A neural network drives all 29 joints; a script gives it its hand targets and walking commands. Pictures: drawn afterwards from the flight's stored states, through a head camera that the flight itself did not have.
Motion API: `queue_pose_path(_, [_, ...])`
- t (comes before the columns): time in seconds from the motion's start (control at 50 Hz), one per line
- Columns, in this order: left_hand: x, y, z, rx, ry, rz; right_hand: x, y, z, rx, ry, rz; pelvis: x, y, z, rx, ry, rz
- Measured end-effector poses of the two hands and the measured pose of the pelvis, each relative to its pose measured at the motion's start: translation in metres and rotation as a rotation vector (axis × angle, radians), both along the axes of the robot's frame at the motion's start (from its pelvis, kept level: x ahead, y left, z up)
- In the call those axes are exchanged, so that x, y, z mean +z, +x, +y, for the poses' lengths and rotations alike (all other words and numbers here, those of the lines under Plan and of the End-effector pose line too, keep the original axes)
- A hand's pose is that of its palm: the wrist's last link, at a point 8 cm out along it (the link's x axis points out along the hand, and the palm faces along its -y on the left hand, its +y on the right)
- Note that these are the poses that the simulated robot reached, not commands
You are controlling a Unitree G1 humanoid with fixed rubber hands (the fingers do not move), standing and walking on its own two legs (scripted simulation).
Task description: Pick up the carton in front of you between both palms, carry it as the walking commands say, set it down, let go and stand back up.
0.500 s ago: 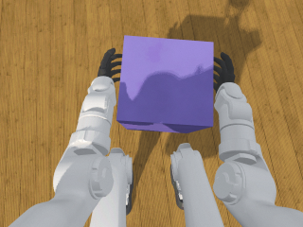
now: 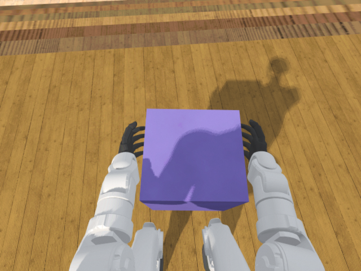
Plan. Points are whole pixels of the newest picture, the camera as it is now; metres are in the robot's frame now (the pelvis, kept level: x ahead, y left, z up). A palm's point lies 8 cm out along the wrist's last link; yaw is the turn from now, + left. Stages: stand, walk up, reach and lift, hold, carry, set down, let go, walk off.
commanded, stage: reach and lift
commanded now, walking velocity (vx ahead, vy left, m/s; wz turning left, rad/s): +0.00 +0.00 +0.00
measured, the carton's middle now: (190, 166) +0.38 -0.03 -0.11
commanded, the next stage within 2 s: hold in 1.70 s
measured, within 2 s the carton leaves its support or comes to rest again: neither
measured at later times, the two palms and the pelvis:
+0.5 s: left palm (95, 144) +0.34 +0.14 +0.12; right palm (283, 134) +0.35 -0.16 +0.13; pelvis +0.05 -0.01 +0.13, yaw +1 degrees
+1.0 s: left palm (75, 133) +0.33 +0.14 +0.18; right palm (305, 122) +0.33 -0.16 +0.19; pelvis +0.03 +0.00 +0.15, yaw -1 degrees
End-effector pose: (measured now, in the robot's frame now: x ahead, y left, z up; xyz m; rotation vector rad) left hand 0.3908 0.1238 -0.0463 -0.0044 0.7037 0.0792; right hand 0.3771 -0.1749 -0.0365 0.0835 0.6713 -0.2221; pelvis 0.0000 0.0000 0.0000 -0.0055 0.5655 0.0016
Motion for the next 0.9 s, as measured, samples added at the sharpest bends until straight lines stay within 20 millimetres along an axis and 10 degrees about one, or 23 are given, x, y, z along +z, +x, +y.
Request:
queue_pose_path(0.62, [0.204, -0.056, 0.019, 0.044, 0.031, -0.049, 0.203, -0.036, 0.018, 0.105, -0.050, -0.048, 0.145, 0.047, -0.006, 0.008, 0.007, -0.516])
queue_pose_path(0.9, [0.234, -0.060, 0.023, 0.052, 0.041, -0.029, 0.226, -0.040, 0.022, 0.116, -0.041, -0.030, 0.151, 0.027, -0.001, 0.000, 0.005, -0.654])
